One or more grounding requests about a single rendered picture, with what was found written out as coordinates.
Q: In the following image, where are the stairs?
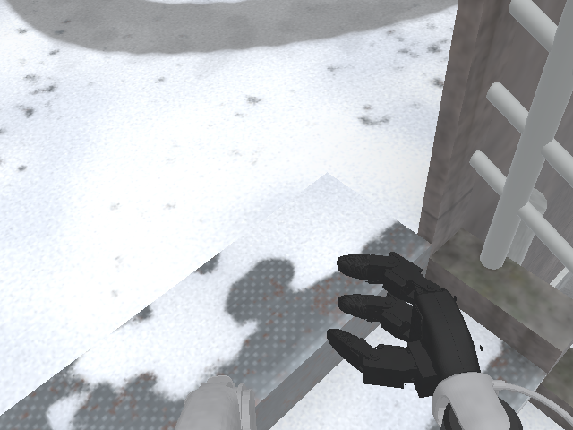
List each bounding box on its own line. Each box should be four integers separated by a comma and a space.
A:
255, 245, 565, 430

